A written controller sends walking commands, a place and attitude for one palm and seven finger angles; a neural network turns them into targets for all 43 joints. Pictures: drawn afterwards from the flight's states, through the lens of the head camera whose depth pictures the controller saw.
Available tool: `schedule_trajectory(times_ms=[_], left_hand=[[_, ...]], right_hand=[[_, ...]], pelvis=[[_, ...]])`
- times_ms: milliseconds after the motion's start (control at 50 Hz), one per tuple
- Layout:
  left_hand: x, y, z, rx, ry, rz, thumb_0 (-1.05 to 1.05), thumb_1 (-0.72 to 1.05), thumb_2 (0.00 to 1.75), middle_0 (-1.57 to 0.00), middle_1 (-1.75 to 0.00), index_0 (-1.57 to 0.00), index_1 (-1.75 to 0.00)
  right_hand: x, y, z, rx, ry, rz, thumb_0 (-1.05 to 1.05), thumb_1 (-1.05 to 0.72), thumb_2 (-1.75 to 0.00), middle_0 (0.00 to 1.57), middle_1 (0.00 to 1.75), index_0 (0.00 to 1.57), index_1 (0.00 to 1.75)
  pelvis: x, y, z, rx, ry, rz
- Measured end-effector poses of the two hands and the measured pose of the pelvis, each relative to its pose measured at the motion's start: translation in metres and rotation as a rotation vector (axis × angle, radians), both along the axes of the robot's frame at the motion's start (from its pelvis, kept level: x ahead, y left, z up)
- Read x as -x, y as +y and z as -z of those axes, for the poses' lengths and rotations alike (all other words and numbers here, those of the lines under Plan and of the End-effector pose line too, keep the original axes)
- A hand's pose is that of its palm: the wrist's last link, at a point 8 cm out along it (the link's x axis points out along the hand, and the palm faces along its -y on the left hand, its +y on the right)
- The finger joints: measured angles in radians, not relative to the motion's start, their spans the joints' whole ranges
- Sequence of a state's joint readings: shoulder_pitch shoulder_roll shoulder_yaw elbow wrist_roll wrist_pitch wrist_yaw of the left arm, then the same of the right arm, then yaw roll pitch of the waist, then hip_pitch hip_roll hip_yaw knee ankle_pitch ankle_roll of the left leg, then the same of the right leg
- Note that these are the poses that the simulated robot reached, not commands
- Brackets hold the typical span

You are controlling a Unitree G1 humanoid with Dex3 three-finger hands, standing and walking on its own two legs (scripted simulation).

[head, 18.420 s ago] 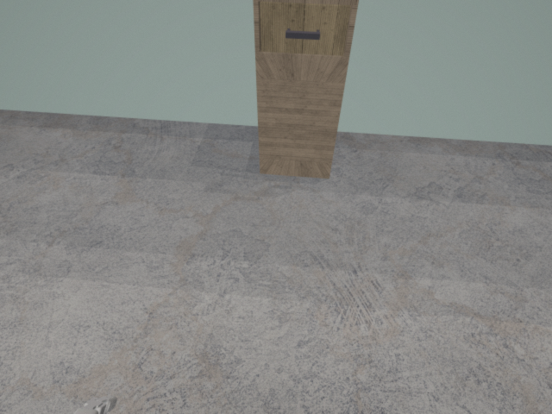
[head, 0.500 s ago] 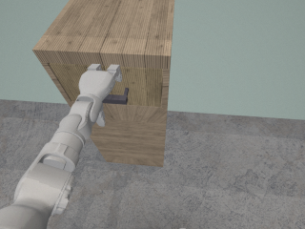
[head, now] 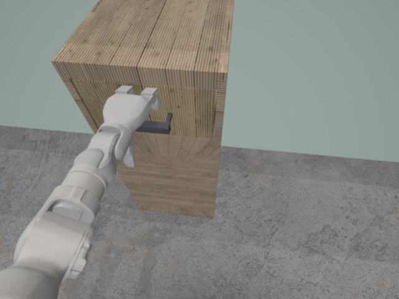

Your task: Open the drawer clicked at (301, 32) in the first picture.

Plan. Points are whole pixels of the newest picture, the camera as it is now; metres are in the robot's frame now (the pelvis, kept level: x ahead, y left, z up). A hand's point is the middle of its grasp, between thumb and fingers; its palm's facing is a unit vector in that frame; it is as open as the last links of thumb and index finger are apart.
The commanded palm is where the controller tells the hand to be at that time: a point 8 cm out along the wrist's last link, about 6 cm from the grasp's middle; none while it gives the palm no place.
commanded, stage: move the hooked fingers above the handle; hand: left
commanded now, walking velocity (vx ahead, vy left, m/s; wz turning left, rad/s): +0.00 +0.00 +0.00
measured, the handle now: (145, 120) +0.53 +0.14 +0.01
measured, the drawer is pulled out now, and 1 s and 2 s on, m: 0.00 0.00 0.00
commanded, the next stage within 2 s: none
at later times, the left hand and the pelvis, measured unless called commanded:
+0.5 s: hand (133, 129) +0.46 +0.15 +0.05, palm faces -0.03 -0.05 -1.00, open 13.8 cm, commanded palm +0.45 +0.16 +0.12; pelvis +0.01 +0.01 +0.00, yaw -1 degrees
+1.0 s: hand (137, 122) +0.48 +0.14 +0.06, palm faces +0.02 -0.07 -1.00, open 13.9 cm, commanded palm +0.46 +0.17 +0.12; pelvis +0.01 +0.01 +0.00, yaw -1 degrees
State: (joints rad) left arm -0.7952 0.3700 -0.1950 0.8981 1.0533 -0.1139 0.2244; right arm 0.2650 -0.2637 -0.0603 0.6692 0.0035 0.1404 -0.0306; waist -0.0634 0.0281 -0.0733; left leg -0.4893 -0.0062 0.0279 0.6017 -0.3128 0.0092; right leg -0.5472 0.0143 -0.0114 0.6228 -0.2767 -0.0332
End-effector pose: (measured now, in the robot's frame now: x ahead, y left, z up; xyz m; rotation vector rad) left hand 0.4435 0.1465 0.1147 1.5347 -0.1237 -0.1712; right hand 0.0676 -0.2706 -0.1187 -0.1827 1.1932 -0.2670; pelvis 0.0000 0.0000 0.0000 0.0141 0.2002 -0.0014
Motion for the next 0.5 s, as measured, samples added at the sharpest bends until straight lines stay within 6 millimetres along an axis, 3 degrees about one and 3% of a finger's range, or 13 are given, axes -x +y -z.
schedule_trajectory(times_ms=[120, 220, 400, 500], left_hand=[[-0.018, 0.006, -0.008, -0.01, -0.043, -0.071, 0.0, -0.49, 0.3, -0.32, -1.2, -0.32, -1.2], [-0.022, 0.006, -0.012, -0.011, -0.021, -0.085, 0.0, -0.49, 0.3, -0.34, -1.21, -0.34, -1.25], [-0.01, 0.011, 0.013, 0.005, 0.082, -0.047, 0.0, -0.49, 0.3, -0.32, -1.21, -0.32, -1.22], [0.0, 0.008, 0.008, 0.023, -0.003, 0.035, 0.0, -0.49, 0.3, -0.32, -1.2, -0.32, -1.21]], right_hand=[[0.002, 0.008, 0.004, -0.017, 0.0, 0.014, 0.0, -0.9, -0.9, 0.2, 0.3, 0.2, 0.3], [0.012, 0.016, 0.008, -0.042, 0.04, 0.027, 0.0, -0.9, -0.9, 0.2, 0.3, 0.2, 0.3], [0.023, 0.021, 0.005, -0.036, 0.061, 0.049, 0.0, -0.9, -0.9, 0.2, 0.3, 0.2, 0.3], [0.021, 0.019, 0.006, -0.024, 0.068, 0.033, 0.0, -0.9, -0.9, 0.2, 0.3, 0.2, 0.3]], pelvis=[[-0.001, 0.004, 0.002, 0.0, 0.023, 0.012], [-0.006, 0.007, 0.001, 0.001, 0.025, 0.019], [-0.008, 0.01, 0.0, 0.004, 0.013, 0.027], [-0.008, 0.013, 0.002, 0.007, 0.014, 0.017]])
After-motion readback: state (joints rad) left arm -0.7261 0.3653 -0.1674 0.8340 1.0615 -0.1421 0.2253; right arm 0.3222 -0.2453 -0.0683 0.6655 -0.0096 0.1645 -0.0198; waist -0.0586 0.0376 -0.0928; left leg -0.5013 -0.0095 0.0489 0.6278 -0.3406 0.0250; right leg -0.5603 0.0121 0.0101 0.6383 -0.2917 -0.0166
